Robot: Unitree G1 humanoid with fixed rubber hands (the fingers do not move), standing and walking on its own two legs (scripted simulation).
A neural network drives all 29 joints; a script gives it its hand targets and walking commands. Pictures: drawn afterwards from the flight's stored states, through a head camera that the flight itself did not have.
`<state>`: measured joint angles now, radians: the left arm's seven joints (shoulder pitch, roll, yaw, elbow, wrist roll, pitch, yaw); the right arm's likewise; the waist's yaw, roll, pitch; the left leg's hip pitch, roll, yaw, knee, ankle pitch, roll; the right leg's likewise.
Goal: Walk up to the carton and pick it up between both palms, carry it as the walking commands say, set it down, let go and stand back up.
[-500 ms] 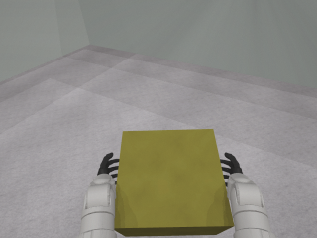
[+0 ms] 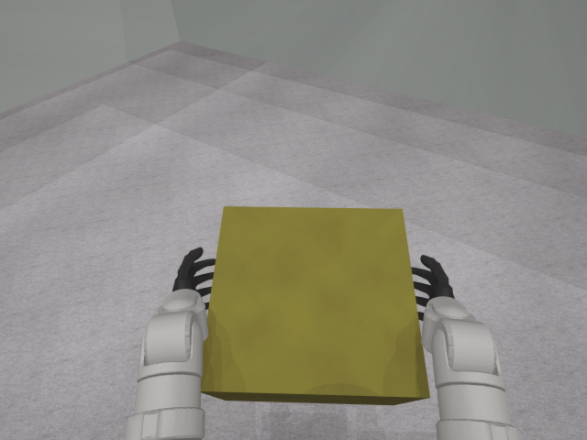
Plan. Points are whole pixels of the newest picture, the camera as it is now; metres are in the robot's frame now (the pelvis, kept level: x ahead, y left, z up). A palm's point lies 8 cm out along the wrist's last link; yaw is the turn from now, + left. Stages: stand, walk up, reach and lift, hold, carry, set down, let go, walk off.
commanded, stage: carry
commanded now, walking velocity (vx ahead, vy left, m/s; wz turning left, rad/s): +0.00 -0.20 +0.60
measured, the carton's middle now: (310, 308) +0.32 +0.00 -0.01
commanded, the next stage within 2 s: none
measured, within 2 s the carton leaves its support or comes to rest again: neither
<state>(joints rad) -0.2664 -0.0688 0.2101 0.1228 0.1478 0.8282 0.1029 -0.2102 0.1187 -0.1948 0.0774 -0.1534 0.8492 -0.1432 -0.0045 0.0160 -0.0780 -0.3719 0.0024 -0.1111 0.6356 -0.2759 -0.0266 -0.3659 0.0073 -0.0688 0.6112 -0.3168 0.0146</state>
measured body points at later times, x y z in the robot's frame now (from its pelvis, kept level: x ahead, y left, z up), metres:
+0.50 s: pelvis -0.05 -0.07 +0.00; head -0.03 -0.04 +0.45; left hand +0.14 +0.21 +0.05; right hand +0.28 -0.11 +0.06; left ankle -0.01 +0.07 -0.73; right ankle +0.01 -0.21 -0.67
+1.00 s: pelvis -0.07 -0.17 -0.01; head -0.06 -0.14 +0.44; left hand +0.04 +0.15 +0.04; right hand +0.25 -0.12 +0.05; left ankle -0.11 -0.08 -0.73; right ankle +0.00 -0.26 -0.68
